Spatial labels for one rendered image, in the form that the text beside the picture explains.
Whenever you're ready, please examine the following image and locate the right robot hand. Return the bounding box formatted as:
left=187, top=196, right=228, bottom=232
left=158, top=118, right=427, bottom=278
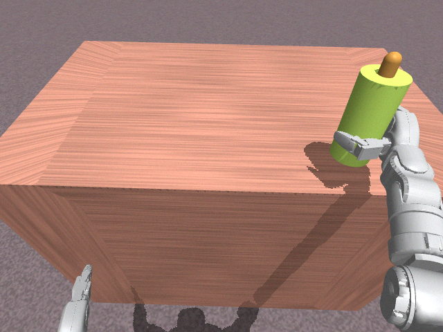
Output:
left=334, top=105, right=419, bottom=161

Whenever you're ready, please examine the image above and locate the bottle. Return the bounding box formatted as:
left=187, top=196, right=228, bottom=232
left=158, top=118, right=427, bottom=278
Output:
left=329, top=52, right=413, bottom=167

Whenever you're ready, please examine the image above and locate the left robot hand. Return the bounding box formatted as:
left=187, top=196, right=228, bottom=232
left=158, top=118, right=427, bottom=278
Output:
left=57, top=264, right=92, bottom=332

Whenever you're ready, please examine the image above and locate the right robot arm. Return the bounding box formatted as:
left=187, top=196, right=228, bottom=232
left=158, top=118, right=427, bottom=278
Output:
left=380, top=145, right=443, bottom=332

